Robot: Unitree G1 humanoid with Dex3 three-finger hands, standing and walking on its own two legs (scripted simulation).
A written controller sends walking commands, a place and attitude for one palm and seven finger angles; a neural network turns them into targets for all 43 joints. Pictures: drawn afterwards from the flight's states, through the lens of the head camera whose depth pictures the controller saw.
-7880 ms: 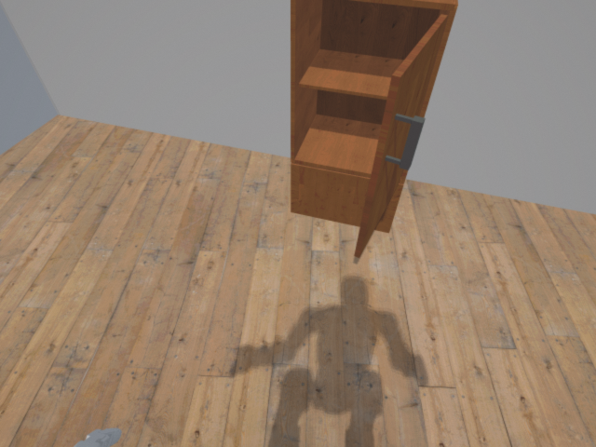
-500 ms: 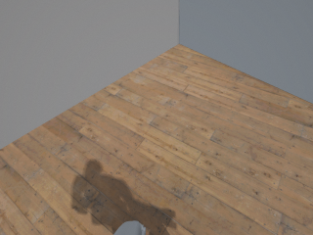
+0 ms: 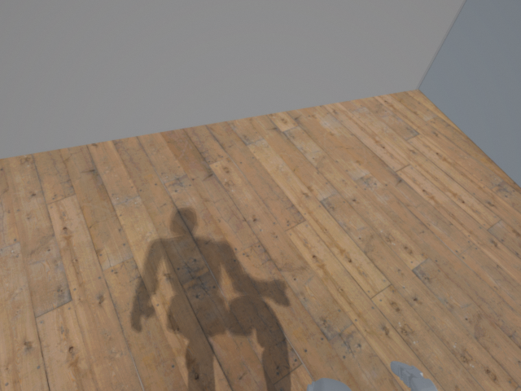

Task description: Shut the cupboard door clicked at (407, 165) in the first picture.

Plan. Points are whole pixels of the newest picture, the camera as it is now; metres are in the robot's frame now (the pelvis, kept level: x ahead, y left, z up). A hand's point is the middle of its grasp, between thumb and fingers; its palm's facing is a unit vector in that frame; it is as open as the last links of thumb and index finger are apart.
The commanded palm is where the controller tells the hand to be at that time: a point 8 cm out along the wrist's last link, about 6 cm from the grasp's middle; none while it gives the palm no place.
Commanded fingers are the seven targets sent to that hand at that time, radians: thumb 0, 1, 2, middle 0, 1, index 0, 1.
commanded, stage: walk to a spot facing it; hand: left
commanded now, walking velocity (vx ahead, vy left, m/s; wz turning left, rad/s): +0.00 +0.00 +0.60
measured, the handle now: out of the picture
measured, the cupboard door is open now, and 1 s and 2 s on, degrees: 78 78 78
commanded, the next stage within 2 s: none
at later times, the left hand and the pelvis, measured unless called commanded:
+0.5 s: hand out of the picture +0.07 +0.16 -0.12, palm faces +0.27 -0.91 -0.30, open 7.3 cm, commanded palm none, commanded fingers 0.00 0.90 0.90 -0.20 -0.30 -0.20 -0.30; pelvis +0.02 -0.06 +0.01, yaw +18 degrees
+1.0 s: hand out of the picture -0.11 +0.18 -0.19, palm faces +0.63 -0.74 -0.22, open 7.4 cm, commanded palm none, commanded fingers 0.00 0.90 0.90 -0.20 -0.30 -0.20 -0.30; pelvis +0.07 +0.07 -0.02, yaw +35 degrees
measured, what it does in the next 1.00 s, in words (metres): steps on the spot, turning left: right foot, then left foot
